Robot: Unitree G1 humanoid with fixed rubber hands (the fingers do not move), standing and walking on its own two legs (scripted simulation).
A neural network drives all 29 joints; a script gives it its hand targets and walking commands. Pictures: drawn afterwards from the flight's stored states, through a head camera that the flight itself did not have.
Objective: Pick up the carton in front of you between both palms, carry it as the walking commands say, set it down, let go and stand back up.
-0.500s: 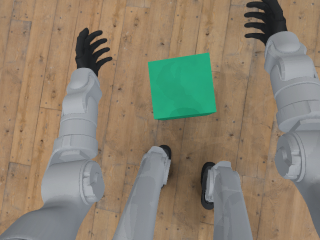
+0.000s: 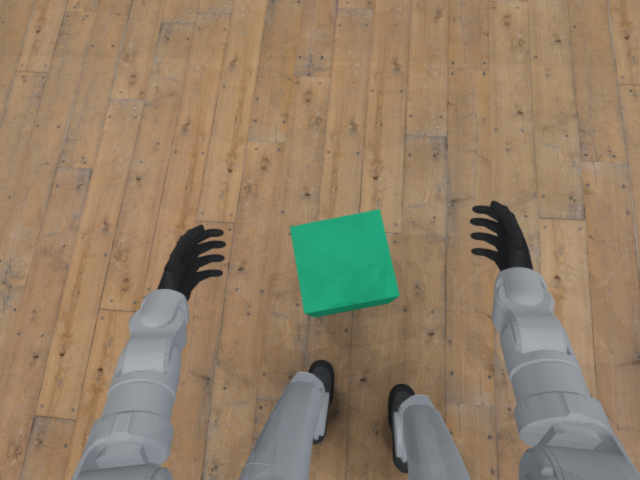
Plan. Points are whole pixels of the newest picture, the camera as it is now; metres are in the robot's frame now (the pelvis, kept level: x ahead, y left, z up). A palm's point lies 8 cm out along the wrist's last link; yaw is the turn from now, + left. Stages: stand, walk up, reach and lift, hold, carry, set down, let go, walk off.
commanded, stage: let go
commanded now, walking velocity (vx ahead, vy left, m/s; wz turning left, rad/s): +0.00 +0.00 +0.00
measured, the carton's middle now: (344, 268) +0.43 +0.06 -0.59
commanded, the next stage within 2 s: stand in 1.00 s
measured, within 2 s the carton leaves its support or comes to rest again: neither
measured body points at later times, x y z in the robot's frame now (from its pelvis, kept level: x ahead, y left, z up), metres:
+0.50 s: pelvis +0.06 -0.02 +0.06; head +0.11 -0.02 +0.51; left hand +0.21 +0.22 -0.01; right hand +0.27 -0.24 -0.03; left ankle +0.05 +0.10 -0.68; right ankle +0.02 -0.13 -0.68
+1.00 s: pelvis +0.05 -0.02 +0.06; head +0.05 -0.01 +0.51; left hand +0.21 +0.23 -0.01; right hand +0.23 -0.24 -0.02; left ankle +0.05 +0.10 -0.68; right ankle +0.02 -0.13 -0.68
